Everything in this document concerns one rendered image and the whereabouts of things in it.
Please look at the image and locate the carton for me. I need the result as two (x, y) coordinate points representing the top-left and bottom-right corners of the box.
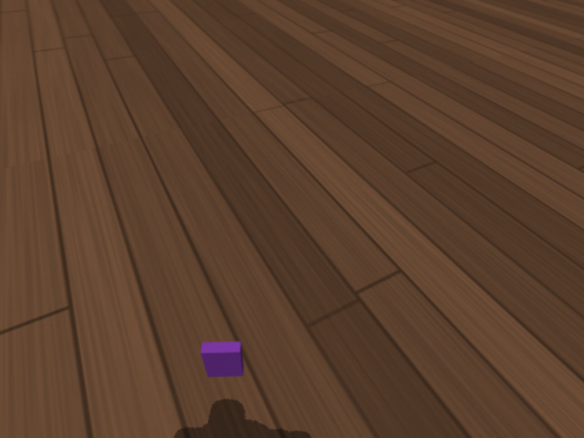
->
(201, 341), (244, 377)

